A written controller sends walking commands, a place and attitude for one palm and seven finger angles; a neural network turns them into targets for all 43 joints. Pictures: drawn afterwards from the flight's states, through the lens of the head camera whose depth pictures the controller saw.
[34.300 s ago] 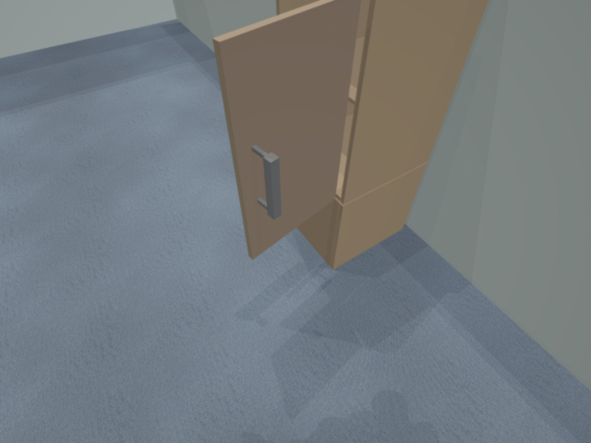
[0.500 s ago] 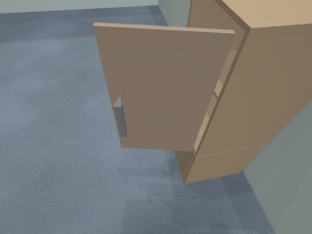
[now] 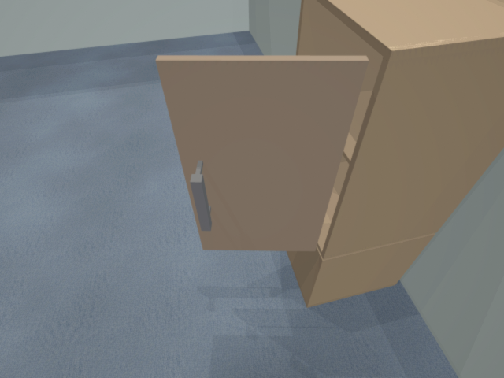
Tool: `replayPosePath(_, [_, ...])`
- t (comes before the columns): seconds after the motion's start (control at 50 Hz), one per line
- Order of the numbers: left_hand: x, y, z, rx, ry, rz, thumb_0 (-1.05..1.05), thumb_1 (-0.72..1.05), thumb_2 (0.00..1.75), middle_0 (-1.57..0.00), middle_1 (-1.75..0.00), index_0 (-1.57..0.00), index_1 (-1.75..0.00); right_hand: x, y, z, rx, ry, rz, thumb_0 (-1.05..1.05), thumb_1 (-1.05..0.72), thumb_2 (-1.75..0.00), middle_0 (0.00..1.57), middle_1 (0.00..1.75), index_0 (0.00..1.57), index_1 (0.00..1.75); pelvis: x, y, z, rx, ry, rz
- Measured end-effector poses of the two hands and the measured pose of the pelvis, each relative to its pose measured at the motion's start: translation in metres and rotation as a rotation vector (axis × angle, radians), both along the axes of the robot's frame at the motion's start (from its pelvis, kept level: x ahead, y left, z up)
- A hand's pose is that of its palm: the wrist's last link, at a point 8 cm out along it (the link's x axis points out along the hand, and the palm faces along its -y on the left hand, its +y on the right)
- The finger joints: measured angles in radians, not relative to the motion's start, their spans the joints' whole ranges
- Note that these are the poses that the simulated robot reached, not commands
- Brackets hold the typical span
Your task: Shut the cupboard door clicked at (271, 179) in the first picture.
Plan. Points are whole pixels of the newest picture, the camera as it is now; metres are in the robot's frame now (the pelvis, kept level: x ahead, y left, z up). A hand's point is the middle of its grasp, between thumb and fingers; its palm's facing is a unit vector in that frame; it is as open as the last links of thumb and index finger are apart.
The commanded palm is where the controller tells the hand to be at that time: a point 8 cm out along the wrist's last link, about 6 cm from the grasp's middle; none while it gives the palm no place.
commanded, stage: look again from close up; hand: left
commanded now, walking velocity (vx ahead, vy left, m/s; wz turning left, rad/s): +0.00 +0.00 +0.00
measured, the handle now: (203, 197) +0.49 +0.15 -0.05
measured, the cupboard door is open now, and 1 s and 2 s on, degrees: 75 75 75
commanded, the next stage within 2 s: raise the hand and make a fist in 0.54 s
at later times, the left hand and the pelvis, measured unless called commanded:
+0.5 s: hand out of the picture +0.07 +0.16 -0.16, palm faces +0.00 -0.98 -0.22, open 7.4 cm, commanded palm none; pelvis +0.02 -0.02 +0.01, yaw +1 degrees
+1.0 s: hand (178, 355) +0.17 +0.14 -0.06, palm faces +0.01 -1.00 -0.02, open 6.5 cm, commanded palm +0.13 +0.20 -0.06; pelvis -0.02 -0.05 -0.09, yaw +5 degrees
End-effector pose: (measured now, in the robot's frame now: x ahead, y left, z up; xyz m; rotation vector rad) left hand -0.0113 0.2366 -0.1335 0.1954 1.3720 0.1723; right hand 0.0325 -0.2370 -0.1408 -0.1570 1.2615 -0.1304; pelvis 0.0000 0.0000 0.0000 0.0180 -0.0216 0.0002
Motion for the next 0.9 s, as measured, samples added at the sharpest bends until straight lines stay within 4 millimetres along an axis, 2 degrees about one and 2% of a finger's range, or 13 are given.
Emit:
replayPosePath(0.16, [0.040, -0.011, -0.002, -0.019, -0.060, -0.026, 0.01, 0.91, 0.90, -0.20, -0.30, -0.20, -0.30, -0.013, -0.013, 0.005, -0.027, 0.068, -0.017, 0.01, -0.90, -0.90, 0.20, 0.30, 0.20, 0.30, 0.009, -0.009, 0.004, -0.004, -0.003, 0.011])
replayPosePath(0.26, [0.065, -0.016, 0.000, -0.018, -0.107, -0.041, 0.01, 0.91, 0.90, -0.20, -0.30, -0.20, -0.30, -0.010, -0.015, 0.005, -0.025, 0.075, -0.021, 0.01, -0.90, -0.90, 0.20, 0.30, 0.20, 0.30, 0.013, -0.014, 0.005, -0.005, -0.007, 0.014])
replayPosePath(0.36, [0.080, -0.021, 0.003, -0.016, -0.133, -0.048, 0.01, 0.91, 0.90, -0.20, -0.30, -0.20, -0.30, -0.004, -0.014, 0.004, -0.009, 0.069, -0.020, 0.01, -0.90, -0.90, 0.20, 0.30, 0.20, 0.30, 0.016, -0.018, 0.006, -0.007, -0.008, 0.015])
replayPosePath(0.5, [0.077, -0.029, 0.003, -0.019, -0.120, -0.035, 0.01, 0.91, 0.90, -0.20, -0.30, -0.20, -0.30, 0.003, -0.010, 0.002, 0.016, 0.069, -0.013, 0.01, -0.90, -0.90, 0.20, 0.30, 0.20, 0.30, 0.020, -0.024, 0.007, -0.007, -0.006, 0.016])
replayPosePath(0.66, [0.052, -0.035, -0.001, -0.018, -0.062, -0.004, 0.01, 0.91, 0.90, -0.20, -0.30, -0.20, -0.30, 0.000, -0.014, 0.001, 0.015, 0.093, -0.010, 0.01, -0.91, -0.90, 0.20, 0.30, 0.20, 0.30, 0.020, -0.029, 0.007, -0.013, -0.004, 0.020])
replayPosePath(0.68, [0.058, -0.030, 0.004, -0.025, -0.115, 0.072, 0.01, 0.91, 0.90, -0.20, -0.30, -0.20, -0.30, 0.003, -0.016, 0.003, -0.006, 0.058, -0.002, 0.01, -0.91, -0.90, 0.20, 0.30, 0.20, 0.30, 0.017, -0.030, 0.005, -0.012, -0.013, 0.023])
replayPosePath(0.7, [0.072, -0.025, 0.015, -0.009, -0.237, 0.098, 0.01, 0.91, 0.90, -0.20, -0.30, -0.20, -0.30, 0.008, -0.020, 0.005, -0.029, -0.007, -0.003, 0.01, -0.91, -0.90, 0.20, 0.30, 0.20, 0.30, 0.016, -0.031, 0.002, -0.008, -0.013, 0.029])
replayPosePath(0.76, [0.121, -0.022, 0.071, 0.027, -0.655, 0.113, 0.02, 0.91, 0.90, -0.21, -0.31, -0.21, -0.31, 0.036, -0.029, 0.014, -0.054, -0.235, 0.026, 0.01, -0.90, -0.90, 0.20, 0.30, 0.20, 0.30, 0.013, -0.032, -0.005, -0.010, 0.001, 0.068])
replayPosePath(0.8, [0.150, -0.023, 0.100, 0.027, -0.898, 0.103, 0.02, 0.91, 0.90, -0.22, -0.32, -0.22, -0.33, 0.060, -0.036, 0.019, -0.057, -0.369, 0.063, 0.01, -0.90, -0.90, 0.20, 0.30, 0.20, 0.30, 0.008, -0.034, -0.011, -0.011, 0.036, 0.094])
replayPosePath(0.84, [0.170, -0.027, 0.115, -0.004, -1.106, 0.071, 0.02, 0.91, 0.90, -0.24, -0.35, -0.24, -0.35, 0.086, -0.042, 0.024, -0.062, -0.492, 0.103, 0.01, -0.90, -0.90, 0.20, 0.30, 0.20, 0.30, 0.000, -0.037, -0.022, -0.007, 0.085, 0.098])
replayPosePath(0.9, [0.180, -0.037, 0.117, -0.076, -1.349, -0.042, 0.01, 0.91, 0.90, -0.28, -0.39, -0.27, -0.39, 0.124, -0.049, 0.030, -0.078, -0.650, 0.175, 0.01, -0.90, -0.90, 0.20, 0.30, 0.20, 0.30, -0.010, -0.043, -0.046, 0.000, 0.164, 0.088])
